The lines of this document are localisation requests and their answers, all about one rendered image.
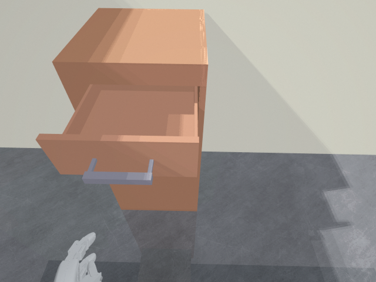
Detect left robot hand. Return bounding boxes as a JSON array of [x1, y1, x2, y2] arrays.
[[54, 232, 102, 282]]

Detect handle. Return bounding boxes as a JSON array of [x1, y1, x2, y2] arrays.
[[82, 158, 154, 185]]

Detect cabinet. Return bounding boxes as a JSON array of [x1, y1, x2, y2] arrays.
[[52, 8, 208, 212]]

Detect drawer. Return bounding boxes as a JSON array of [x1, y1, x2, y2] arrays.
[[35, 84, 199, 177]]

